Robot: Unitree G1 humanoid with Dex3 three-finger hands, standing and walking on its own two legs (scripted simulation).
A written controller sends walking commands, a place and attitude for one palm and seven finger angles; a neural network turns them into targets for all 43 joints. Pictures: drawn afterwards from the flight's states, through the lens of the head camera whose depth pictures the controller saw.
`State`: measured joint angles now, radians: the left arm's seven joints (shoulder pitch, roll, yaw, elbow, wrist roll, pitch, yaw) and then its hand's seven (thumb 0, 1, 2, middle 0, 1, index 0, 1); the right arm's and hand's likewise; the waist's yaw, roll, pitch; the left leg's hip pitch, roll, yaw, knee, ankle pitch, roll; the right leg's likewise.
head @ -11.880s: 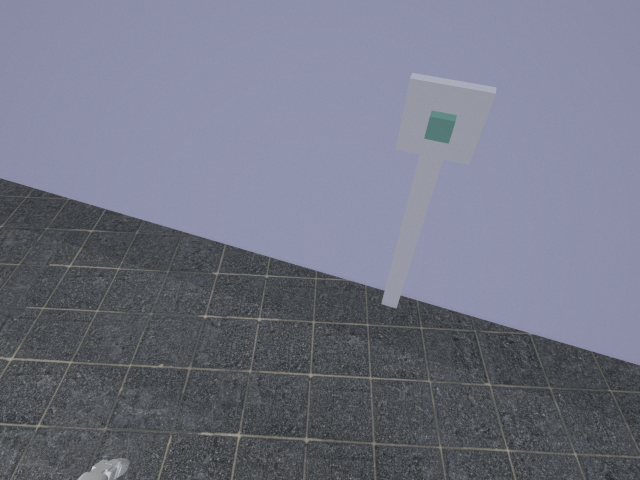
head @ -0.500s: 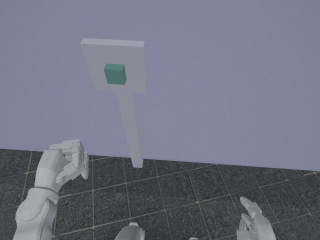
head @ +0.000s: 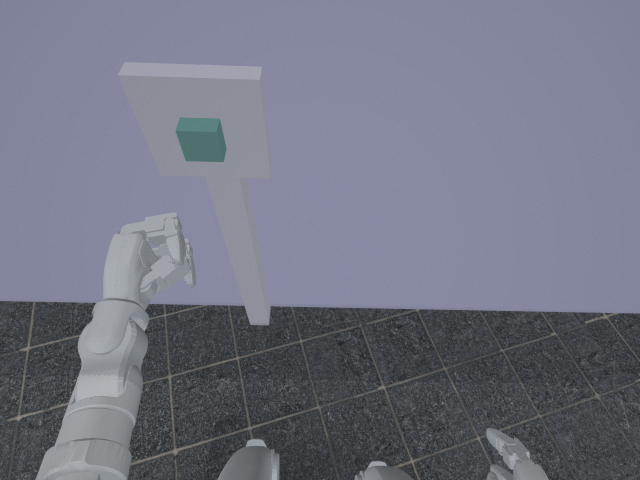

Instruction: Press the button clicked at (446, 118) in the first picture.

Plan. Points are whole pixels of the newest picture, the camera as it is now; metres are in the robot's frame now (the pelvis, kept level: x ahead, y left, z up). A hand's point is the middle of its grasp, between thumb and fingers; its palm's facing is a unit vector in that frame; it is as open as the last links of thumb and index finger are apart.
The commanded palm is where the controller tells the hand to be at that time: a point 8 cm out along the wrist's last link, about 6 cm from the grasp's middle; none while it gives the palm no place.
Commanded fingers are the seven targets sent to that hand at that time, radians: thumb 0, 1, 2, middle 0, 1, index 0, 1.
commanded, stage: aim a knuckle at the button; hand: left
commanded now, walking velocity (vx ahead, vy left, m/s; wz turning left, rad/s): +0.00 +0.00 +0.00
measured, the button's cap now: (202, 138) +0.55 +0.19 +0.09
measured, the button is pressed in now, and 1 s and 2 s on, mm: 0 0 8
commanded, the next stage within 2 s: press the button with the knuckle in 1.18 s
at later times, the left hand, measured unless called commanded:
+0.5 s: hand (219, 201) +0.46 +0.15 +0.05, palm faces +0.00 -1.00 +0.01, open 3.1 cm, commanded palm +0.44 +0.21 +0.05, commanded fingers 0.00 0.90 0.90 -1.30 -1.50 -1.30 -1.50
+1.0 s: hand (224, 204) +0.46 +0.15 +0.05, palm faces -0.01 -1.00 +0.01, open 3.1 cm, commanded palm +0.43 +0.20 +0.05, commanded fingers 0.00 0.90 0.90 -1.30 -1.50 -1.30 -1.50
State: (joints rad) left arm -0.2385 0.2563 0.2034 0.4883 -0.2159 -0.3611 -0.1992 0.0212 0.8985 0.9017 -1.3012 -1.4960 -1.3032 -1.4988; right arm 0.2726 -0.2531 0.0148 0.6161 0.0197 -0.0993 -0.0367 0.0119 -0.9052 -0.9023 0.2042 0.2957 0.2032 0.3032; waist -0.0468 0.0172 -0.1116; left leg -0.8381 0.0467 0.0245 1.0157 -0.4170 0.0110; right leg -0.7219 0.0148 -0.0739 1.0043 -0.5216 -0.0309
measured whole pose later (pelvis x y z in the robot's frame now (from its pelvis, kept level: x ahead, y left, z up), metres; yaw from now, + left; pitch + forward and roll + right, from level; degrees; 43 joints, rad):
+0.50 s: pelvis -0.01 +0.01 -0.02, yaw -1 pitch +19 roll -3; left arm -0.77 0.32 0.28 1.05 -0.12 -0.43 -0.12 0.02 0.90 0.90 -1.30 -1.50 -1.30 -1.50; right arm 0.33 -0.25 0.01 0.67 -0.01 -0.01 0.00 0.01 -0.91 -0.90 0.20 0.30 0.20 0.30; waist -0.13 0.03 -0.13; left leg -1.02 0.05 0.03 1.11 -0.42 0.03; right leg -0.90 0.02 -0.07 1.09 -0.52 -0.02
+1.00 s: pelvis +0.00 +0.01 -0.01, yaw -1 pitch +19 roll -3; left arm -0.74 0.28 0.25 1.05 -0.10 -0.46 -0.10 0.02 0.90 0.90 -1.30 -1.50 -1.30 -1.50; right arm 0.33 -0.25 0.00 0.64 -0.01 0.05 0.02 0.01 -0.91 -0.90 0.20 0.30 0.20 0.30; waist -0.12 0.02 -0.14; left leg -0.99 0.05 0.03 1.08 -0.43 0.03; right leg -0.86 0.02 -0.07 1.05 -0.52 -0.02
